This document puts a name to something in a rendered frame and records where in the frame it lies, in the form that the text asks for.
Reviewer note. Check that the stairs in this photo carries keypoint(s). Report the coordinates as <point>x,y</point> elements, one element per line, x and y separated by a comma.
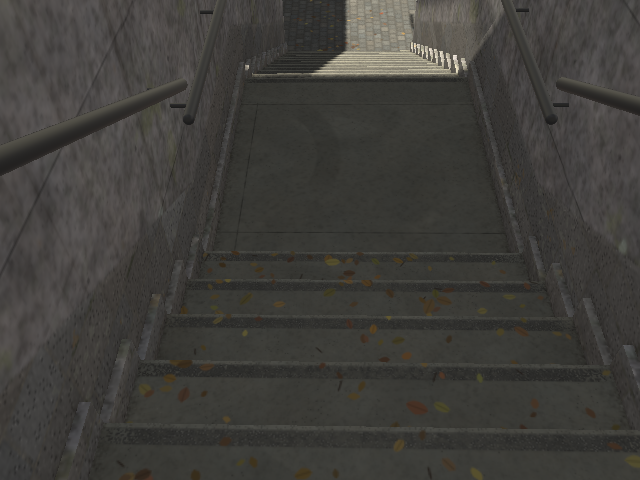
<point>288,365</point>
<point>301,64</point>

